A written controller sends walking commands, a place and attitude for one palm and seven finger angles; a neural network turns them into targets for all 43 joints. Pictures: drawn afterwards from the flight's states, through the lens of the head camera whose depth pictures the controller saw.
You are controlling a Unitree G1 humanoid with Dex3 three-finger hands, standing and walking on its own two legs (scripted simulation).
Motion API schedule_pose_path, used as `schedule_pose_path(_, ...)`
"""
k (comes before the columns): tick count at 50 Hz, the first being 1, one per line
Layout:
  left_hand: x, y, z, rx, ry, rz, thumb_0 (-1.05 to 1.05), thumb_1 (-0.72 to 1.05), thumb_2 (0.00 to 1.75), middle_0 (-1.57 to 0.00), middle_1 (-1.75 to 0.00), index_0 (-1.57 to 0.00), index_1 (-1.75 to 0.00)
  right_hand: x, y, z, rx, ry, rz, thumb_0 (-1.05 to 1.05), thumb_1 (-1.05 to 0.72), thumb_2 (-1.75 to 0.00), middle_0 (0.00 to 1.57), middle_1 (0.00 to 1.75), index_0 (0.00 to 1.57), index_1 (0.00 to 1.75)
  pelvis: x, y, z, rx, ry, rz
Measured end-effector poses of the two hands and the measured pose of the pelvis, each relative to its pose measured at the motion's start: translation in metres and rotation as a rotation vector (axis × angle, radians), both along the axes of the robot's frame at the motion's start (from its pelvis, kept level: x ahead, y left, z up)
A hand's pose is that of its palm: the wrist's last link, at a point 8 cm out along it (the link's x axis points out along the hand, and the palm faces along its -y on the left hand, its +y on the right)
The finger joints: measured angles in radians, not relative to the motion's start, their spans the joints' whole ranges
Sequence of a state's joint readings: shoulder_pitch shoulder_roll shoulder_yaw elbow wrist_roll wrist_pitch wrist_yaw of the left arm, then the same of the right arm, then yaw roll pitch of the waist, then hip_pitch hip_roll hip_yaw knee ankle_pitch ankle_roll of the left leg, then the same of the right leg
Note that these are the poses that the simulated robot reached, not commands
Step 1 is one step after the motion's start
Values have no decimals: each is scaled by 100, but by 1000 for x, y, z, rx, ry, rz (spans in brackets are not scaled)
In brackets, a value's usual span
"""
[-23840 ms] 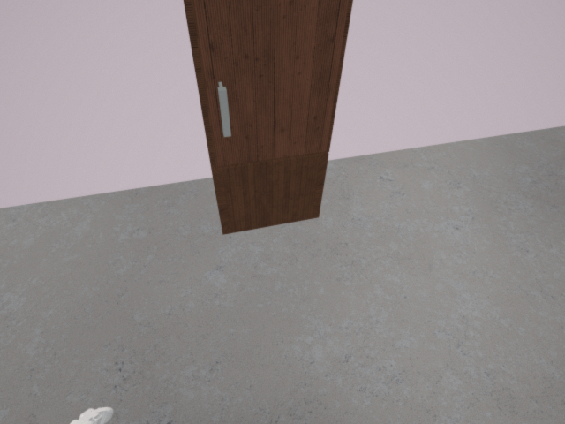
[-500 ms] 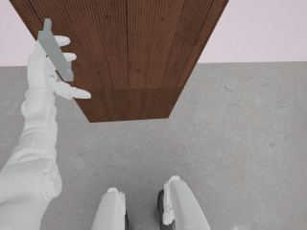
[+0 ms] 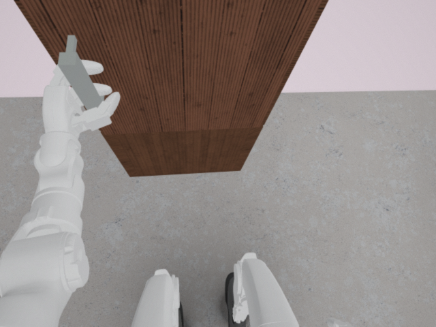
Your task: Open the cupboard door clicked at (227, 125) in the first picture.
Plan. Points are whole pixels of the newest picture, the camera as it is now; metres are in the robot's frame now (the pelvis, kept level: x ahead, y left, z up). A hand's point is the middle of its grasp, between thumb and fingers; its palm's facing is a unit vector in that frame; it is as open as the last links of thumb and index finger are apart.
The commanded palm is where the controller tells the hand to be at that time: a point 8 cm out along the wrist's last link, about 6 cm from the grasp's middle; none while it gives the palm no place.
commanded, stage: close the thumb around the handle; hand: left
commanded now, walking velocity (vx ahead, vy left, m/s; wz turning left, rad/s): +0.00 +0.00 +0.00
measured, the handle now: (87, 82) +0.54 +0.20 +0.02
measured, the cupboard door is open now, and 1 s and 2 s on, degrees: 1 27 39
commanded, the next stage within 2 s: pull the door open along its arc in 0.20 s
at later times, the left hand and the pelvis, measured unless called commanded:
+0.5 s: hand (100, 110) +0.49 +0.18 +0.02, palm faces +0.03 -1.00 -0.02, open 5.9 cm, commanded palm +0.44 +0.22 +0.02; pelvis +0.00 +0.00 +0.00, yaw +0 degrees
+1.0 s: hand (139, 193) +0.34 +0.11 +0.03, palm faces +0.37 -0.93 +0.06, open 6.1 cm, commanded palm +0.26 +0.15 +0.02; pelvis +0.02 -0.01 +0.02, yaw +0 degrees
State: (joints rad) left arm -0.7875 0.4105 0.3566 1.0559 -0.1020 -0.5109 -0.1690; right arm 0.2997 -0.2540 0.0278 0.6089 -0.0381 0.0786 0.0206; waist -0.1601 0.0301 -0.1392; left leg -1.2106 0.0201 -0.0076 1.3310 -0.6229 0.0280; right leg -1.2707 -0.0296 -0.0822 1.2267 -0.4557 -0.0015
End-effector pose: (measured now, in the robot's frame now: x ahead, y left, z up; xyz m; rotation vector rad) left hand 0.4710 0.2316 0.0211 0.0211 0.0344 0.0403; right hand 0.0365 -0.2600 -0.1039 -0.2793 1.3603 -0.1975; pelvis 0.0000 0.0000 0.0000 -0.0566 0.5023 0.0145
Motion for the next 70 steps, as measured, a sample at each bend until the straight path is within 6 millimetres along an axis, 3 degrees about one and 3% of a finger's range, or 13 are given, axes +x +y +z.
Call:
schedule_pose_path(7,-1,0,0,0,-1,9,1,72,82,-36,-133,-34,-133,2,1,-2,7,8,7,1,-91,-90,21,30,20,30,1,0,0,0,2,3)
schedule_pose_path(21,-1,0,0,4,-3,-6,1,71,80,-37,-135,-35,-135,6,-3,-1,-1,-9,3,1,-91,-90,21,30,20,30,0,-3,-1,4,-1,-2)
schedule_pose_path(27,-12,-1,0,-1,0,-17,1,71,76,-36,-135,-35,-135,9,-2,3,12,-36,-19,1,-91,-90,21,30,20,30,2,-3,4,10,-7,-16)
schedule_pose_path(33,-45,-7,1,-9,10,-32,1,70,73,-35,-135,-35,-135,25,3,11,42,-90,-25,1,-91,-90,21,30,20,30,9,-2,13,18,-24,-26)
schedule_pose_path(38,-87,-19,1,-30,18,-38,1,68,71,-33,-134,-36,-135,54,7,19,63,-175,5,1,-91,-90,21,30,20,30,15,0,20,21,-46,-25)
schedule_pose_path(44,-136,-50,0,-122,10,184,3,66,73,-31,-133,-37,-134,104,16,22,92,-293,103,1,-91,-90,20,30,20,30,18,0,21,25,-65,-16)
schedule_pose_path(50,-175,-83,3,-91,21,341,2,66,75,-31,-131,-37,-133,151,33,24,146,-408,195,1,-91,-90,20,30,20,30,19,-5,19,33,-78,-9)
schedule_pose_path(58,-222,-122,10,-19,76,326,3,64,72,-30,-129,-38,-134,184,50,32,203,-516,241,1,-91,-90,20,30,20,30,24,-22,20,49,-100,1)
schedule_pose_path(63,-239,-138,11,-15,95,306,3,63,70,-30,-128,-39,-135,194,46,35,209,-562,255,1,-91,-90,21,30,20,30,27,-34,20,54,-110,15)
schedule_pose_path(70,-236,-143,7,10,55,384,1,64,76,-32,-130,-37,-135,197,25,22,181,-578,295,1,-91,-90,21,30,20,30,22,-48,10,63,-103,38)
